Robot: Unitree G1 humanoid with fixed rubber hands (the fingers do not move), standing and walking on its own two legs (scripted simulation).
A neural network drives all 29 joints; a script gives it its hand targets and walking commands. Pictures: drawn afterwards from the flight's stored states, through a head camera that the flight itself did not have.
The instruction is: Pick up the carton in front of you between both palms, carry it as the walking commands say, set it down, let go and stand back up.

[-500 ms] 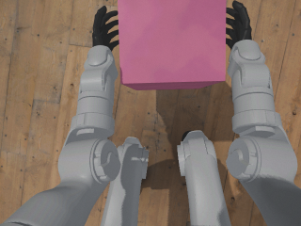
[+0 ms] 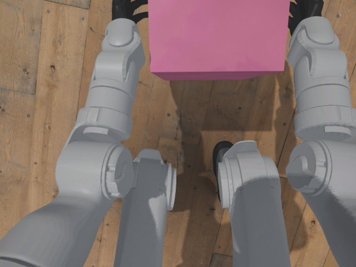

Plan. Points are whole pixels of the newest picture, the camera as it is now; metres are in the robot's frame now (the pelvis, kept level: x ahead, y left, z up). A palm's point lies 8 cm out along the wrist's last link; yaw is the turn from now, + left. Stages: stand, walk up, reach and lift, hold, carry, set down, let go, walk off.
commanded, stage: set down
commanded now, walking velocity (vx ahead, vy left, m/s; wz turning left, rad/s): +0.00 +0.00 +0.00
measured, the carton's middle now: (209, 26) +0.54 -0.09 -0.24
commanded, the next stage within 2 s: none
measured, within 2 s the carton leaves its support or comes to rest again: rests again in 0.36 s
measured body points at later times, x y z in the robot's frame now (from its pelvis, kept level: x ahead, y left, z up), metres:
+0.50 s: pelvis -0.01 +0.00 -0.01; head +0.36 -0.04 +0.24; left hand +0.55 +0.07 -0.19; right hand +0.51 -0.23 -0.19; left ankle +0.08 +0.12 -0.36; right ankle +0.12 -0.13 -0.36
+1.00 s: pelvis -0.01 +0.00 -0.02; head +0.36 -0.03 +0.23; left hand +0.55 +0.08 -0.20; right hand +0.51 -0.24 -0.21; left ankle +0.08 +0.12 -0.36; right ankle +0.12 -0.13 -0.36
